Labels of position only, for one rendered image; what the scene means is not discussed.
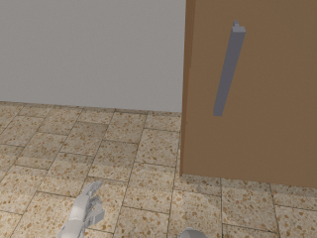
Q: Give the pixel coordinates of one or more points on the left robot hand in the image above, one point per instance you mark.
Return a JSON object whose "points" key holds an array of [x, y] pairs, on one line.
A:
{"points": [[83, 204]]}

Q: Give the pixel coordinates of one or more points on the robot right shin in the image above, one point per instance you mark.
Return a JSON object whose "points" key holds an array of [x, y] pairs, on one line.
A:
{"points": [[187, 228]]}

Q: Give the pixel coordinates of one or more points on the left robot forearm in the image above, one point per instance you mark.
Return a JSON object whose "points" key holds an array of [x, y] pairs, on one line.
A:
{"points": [[73, 228]]}

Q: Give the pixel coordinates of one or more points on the wardrobe door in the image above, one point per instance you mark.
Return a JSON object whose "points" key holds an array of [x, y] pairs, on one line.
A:
{"points": [[268, 128]]}

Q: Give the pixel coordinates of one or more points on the handle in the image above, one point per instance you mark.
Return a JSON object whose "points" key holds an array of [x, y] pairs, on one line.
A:
{"points": [[235, 43]]}

